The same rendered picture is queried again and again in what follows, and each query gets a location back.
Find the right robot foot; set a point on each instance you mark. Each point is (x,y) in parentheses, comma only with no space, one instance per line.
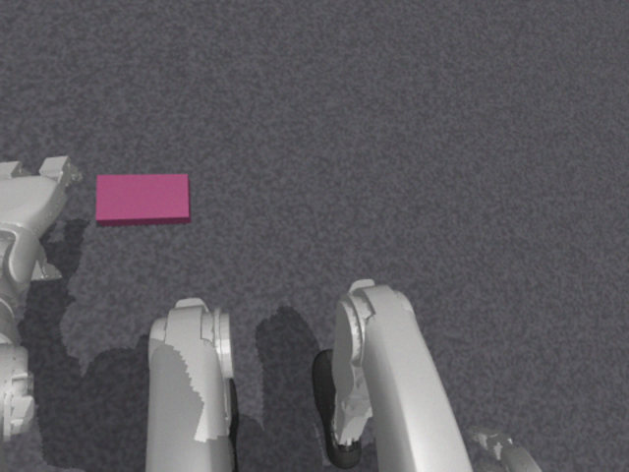
(341,456)

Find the left robot hand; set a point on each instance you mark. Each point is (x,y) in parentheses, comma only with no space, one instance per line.
(35,202)

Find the right robot hand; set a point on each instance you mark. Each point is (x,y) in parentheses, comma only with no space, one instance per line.
(513,458)

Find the small box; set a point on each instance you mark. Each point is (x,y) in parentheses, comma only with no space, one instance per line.
(143,199)

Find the left robot arm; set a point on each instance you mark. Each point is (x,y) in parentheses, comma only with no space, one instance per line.
(19,250)

